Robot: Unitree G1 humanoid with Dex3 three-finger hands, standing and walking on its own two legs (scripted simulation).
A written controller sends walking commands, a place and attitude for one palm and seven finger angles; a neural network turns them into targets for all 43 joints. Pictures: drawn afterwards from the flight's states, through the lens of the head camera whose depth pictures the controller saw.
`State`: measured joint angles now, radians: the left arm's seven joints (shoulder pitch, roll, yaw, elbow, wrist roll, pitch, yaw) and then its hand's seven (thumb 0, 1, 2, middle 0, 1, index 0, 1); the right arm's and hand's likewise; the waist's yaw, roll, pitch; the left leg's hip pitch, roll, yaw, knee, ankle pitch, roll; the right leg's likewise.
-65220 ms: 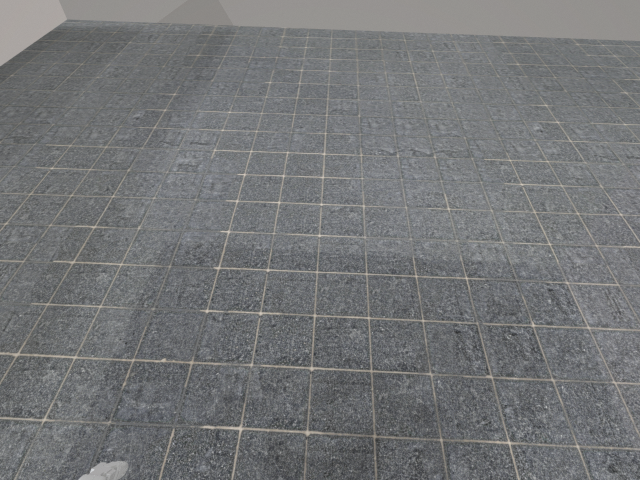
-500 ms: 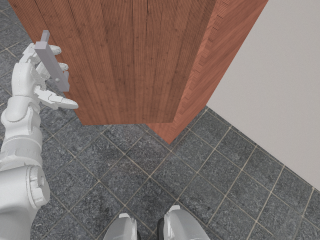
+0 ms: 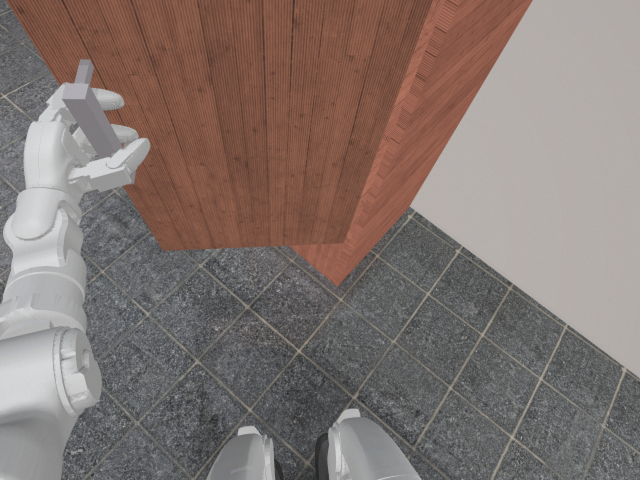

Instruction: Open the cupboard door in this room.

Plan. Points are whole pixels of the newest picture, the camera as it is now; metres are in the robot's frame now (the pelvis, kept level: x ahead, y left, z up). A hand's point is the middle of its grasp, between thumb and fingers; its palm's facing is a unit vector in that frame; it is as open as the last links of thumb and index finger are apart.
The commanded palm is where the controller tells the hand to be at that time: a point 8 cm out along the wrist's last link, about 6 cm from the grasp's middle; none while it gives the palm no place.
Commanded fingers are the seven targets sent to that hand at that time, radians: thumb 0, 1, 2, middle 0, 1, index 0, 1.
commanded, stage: close the thumb around the handle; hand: left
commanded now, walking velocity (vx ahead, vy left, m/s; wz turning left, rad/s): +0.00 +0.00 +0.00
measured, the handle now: (107, 127) +0.54 +0.23 +0.05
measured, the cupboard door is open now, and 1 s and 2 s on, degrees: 46 71 90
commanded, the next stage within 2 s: pull the door open along its arc in 0.22 s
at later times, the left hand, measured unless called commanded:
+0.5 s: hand (120, 164) +0.48 +0.21 +0.05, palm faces +0.02 -1.00 -0.01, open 5.7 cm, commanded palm +0.43 +0.25 +0.06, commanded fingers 0.00 0.90 0.90 -0.40 -1.35 -0.40 -1.35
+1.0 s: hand (166, 276) +0.34 +0.14 +0.06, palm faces +0.31 -0.95 +0.03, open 6.1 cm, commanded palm +0.28 +0.21 +0.06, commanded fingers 0.00 0.90 0.90 -0.40 -1.35 -0.40 -1.35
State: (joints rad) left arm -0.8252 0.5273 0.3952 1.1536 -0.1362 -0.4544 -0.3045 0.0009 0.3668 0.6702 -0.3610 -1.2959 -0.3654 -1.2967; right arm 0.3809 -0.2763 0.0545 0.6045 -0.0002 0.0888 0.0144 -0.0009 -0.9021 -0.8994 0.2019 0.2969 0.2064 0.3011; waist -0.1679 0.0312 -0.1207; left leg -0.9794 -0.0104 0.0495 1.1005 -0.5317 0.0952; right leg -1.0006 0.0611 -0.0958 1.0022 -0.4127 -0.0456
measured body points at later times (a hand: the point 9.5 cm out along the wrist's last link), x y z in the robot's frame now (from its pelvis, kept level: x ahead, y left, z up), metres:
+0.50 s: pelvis +0.00 +0.00 +0.00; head +0.13 +0.02 +0.43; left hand +0.47 +0.26 +0.06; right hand +0.02 -0.26 -0.11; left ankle -0.01 +0.05 -0.66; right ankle +0.03 -0.10 -0.66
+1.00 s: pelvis +0.01 -0.02 +0.01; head +0.08 -0.01 +0.46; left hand +0.32 +0.19 +0.06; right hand +0.19 -0.23 -0.09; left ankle -0.01 +0.05 -0.66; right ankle +0.03 -0.10 -0.66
